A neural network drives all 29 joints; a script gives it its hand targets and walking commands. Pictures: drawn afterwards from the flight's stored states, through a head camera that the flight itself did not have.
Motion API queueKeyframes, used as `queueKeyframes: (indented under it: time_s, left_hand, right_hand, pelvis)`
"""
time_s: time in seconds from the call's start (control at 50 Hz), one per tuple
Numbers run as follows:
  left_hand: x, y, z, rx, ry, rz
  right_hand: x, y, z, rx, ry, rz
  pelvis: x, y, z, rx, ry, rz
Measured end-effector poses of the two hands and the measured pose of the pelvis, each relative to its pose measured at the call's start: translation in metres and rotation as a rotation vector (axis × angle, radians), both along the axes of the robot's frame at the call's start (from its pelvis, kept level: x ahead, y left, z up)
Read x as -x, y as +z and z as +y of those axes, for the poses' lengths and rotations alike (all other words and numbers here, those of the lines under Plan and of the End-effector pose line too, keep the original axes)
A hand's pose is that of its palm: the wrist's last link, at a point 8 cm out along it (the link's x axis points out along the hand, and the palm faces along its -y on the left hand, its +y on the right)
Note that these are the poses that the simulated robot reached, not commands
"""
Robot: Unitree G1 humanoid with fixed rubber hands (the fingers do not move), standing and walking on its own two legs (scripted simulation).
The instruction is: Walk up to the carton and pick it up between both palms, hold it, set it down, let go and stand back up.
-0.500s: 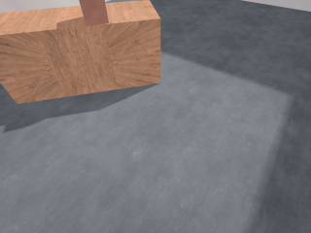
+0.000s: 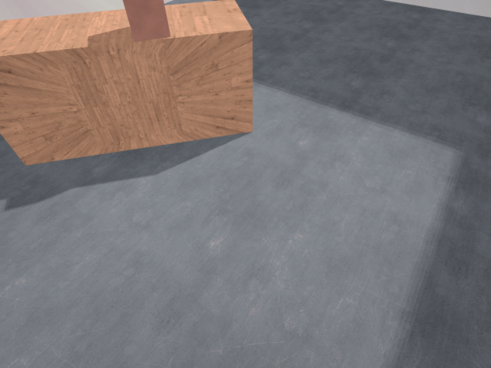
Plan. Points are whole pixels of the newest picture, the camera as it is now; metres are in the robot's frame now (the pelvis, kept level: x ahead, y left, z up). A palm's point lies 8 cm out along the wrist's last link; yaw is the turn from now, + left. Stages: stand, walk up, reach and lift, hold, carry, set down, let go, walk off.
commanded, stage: stand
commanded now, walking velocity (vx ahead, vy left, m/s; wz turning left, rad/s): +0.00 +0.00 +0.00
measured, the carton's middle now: (144, 8) +1.68 +0.52 -0.01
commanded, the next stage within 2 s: walk up in 0.36 s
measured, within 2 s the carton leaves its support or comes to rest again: neither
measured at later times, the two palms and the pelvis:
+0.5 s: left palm out of the picture +0.01 +0.23 -0.14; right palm out of the picture +0.02 -0.23 -0.14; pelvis +0.00 +0.00 +0.00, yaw +0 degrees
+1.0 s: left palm out of the picture +0.08 +0.35 -0.17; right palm out of the picture +0.15 -0.17 -0.15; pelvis +0.11 +0.08 -0.04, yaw +6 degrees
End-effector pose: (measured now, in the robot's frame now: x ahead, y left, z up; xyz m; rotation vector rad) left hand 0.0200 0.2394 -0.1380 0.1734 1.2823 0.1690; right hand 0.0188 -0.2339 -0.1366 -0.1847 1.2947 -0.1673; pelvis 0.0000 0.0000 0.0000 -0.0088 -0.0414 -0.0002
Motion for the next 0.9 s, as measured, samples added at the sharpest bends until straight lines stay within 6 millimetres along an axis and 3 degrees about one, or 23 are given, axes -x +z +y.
queueKeyframes:
  time_s: [0.6,0.7,0.8,0.86,0.9]
  left_hand:
    - [0.009,-0.002,-0.001,-0.004,0.02,0.005]
    - [0.03,-0.005,0.022,-0.037,0.085,0.02]
    - [0.045,-0.017,0.056,-0.037,0.161,0.085]
    - [0.043,-0.033,0.081,-0.031,0.18,0.137]
    - [0.027,-0.041,0.093,-0.019,0.164,0.153]
  right_hand:
    - [0.001,-0.003,0.001,-0.011,0.014,0.031]
    - [-0.025,-0.003,0.004,-0.003,0.084,0.036]
    - [-0.078,0.001,0.021,0.019,0.131,-0.03]
    - [-0.109,-0.005,0.035,0.048,0.141,-0.095]
    - [-0.119,-0.012,0.044,0.061,0.131,-0.113]
  pelvis:
    - [-0.007,-0.002,0.0,0.006,0.03,0.005]
    - [-0.021,-0.007,0.016,0.033,0.093,0.005]
    - [-0.049,-0.015,0.041,0.036,0.138,-0.011]
    - [-0.07,-0.031,0.063,0.006,0.144,-0.019]
    - [-0.08,-0.038,0.072,-0.015,0.136,-0.016]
